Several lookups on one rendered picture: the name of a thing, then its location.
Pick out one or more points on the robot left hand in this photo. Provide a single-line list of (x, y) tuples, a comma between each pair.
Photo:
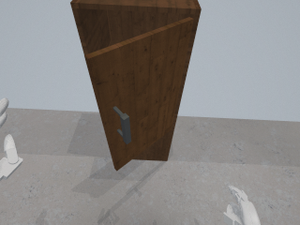
[(11, 162)]

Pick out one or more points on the handle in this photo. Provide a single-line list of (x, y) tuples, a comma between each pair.
[(125, 125)]

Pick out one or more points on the robot right hand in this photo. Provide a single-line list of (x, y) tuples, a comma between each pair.
[(243, 214)]

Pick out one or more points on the cupboard door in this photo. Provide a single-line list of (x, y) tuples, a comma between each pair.
[(141, 76)]

